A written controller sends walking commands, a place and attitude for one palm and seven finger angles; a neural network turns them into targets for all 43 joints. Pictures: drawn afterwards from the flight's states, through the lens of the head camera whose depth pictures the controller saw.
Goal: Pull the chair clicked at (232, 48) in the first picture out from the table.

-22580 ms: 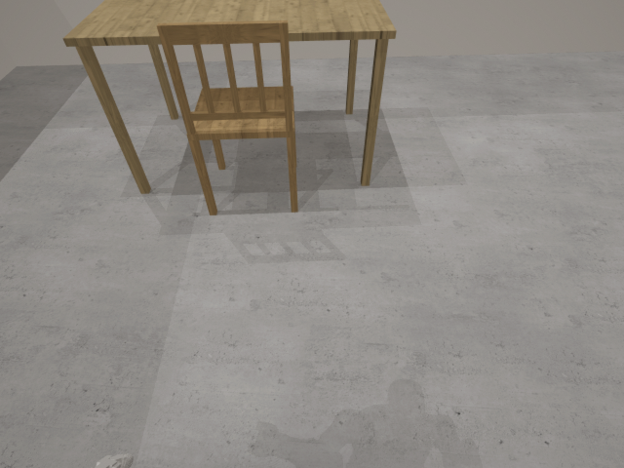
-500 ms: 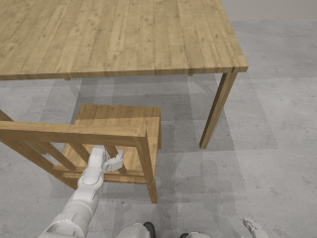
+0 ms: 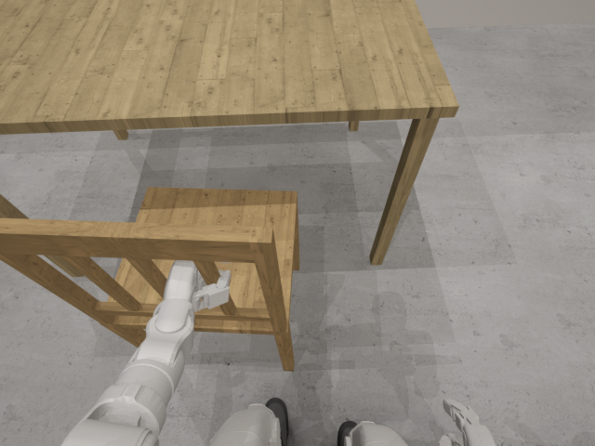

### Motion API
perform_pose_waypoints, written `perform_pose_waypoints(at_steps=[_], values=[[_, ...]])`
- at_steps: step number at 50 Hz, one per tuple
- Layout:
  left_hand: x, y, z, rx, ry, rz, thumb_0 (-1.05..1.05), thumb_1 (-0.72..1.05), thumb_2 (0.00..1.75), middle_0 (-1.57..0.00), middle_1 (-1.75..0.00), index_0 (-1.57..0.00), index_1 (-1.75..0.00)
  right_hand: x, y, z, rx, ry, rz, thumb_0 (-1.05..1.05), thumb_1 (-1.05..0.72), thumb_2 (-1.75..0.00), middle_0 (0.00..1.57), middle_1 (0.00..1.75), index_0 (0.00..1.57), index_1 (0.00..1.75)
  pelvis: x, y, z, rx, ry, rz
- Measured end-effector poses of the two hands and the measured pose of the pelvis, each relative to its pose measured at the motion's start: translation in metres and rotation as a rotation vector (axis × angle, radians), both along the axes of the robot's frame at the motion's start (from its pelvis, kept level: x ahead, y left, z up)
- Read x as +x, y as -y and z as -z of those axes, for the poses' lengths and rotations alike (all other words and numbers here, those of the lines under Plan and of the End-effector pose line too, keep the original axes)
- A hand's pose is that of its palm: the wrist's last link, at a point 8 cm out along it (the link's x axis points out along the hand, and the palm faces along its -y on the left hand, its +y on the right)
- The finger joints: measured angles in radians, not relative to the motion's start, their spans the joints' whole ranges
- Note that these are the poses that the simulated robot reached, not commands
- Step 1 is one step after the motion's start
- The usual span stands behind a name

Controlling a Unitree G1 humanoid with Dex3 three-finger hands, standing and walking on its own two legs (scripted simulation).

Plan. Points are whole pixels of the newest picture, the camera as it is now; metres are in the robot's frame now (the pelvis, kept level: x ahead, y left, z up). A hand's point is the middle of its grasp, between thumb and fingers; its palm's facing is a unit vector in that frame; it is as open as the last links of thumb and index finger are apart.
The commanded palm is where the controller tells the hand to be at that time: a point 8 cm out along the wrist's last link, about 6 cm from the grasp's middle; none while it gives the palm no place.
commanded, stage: step backward, pulling the chair out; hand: left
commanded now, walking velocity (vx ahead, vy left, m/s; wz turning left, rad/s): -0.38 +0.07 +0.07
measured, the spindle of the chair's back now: (161, 285) +0.36 +0.26 -0.11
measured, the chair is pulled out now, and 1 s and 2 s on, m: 0.17 0.25 0.40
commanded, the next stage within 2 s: none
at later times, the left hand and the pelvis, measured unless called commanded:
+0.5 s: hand (224, 299) +0.32 +0.13 -0.06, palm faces +0.00 -0.98 -0.19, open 5.4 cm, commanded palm +0.29 +0.18 -0.05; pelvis -0.02 +0.00 +0.00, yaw +1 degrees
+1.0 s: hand (223, 343) +0.25 +0.12 -0.06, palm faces -0.02 -0.98 -0.18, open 5.4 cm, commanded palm +0.22 +0.17 -0.05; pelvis -0.09 +0.00 +0.01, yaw +1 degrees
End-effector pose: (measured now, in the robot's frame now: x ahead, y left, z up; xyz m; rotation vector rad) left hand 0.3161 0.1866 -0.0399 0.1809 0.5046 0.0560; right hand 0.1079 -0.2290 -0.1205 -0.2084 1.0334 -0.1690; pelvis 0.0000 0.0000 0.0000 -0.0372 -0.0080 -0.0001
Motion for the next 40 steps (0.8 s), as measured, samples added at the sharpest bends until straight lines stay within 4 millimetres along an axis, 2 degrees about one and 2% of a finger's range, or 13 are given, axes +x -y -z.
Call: perform_pose_waypoints(at_steps=[5, 12, 16, 24, 27, 33, 40], values=[[-0.006, 0.003, 0.0, 0.011, 0.006, -0.009, 0.03, 0.66, 0.81, -0.36, -1.18, -0.5, -1.45, -0.009, 0.016, 0.0, -0.016, -0.017, 0.035, 0.01, -0.91, -0.9, 0.21, 0.3, 0.2, 0.3, 0.0, 0.005, 0.0, 0.018, -0.012, 0.009], [-0.005, 0.002, 0.0, 0.013, -0.001, 0.036, 0.02, 0.66, 0.81, -0.35, -1.22, -0.5, -1.45, -0.012, 0.033, -0.006, -0.118, -0.065, 0.03, 0.01, -0.91, -0.9, 0.2, 0.3, 0.2, 0.29, 0.001, -0.011, -0.002, 0.033, -0.068, -0.039], [-0.006, 0.002, 0.0, 0.008, -0.005, 0.048, 0.03, 0.67, 0.8, -0.33, -1.24, -0.5, -1.45, -0.008, 0.026, -0.01, -0.104, -0.069, 0.007, 0.01, -0.91, -0.9, 0.2, 0.3, 0.2, 0.29, -0.007, -0.011, -0.004, 0.048, -0.055, -0.022], [-0.016, 0.005, -0.001, 0.008, -0.006, 0.007, 0.03, 0.66, 0.81, -0.34, -1.22, -0.5, -1.45, -0.006, 0.007, -0.004, 0.007, -0.018, 0.017, 0.01, -0.91, -0.9, 0.2, 0.3, 0.2, 0.29, -0.018, 0.005, -0.001, 0.033, -0.043, -0.014], [-0.022, 0.006, -0.001, 0.005, -0.008, 0.004, 0.03, 0.66, 0.81, -0.34, -1.22, -0.5, -1.45, -0.013, 0.009, -0.003, -0.001, -0.024, 0.023, 0.01, -0.91, -0.9, 0.2, 0.3, 0.2, 0.3, -0.027, 0.003, -0.001, 0.026, -0.053, -0.033], [-0.04, 0.005, 0.0, -0.009, 0.001, 0.043, 0.03, 0.68, 0.79, -0.32, -1.25, -0.5, -1.45, -0.034, 0.013, -0.008, -0.089, -0.066, 0.001, 0.01, -0.91, -0.9, 0.2, 0.3, 0.2, 0.3, -0.046, -0.013, 0.0, 0.031, -0.066, -0.069], [-0.065, 0.004, -0.001, -0.02, -0.02, 0.052, 0.04, 0.69, 0.78, -0.31, -1.25, -0.5, -1.45, -0.051, -0.001, -0.012, -0.043, -0.087, -0.018, 0.01, -0.91, -0.9, 0.2, 0.3, 0.2, 0.29, -0.055, -0.012, -0.009, 0.024, -0.069, -0.03]])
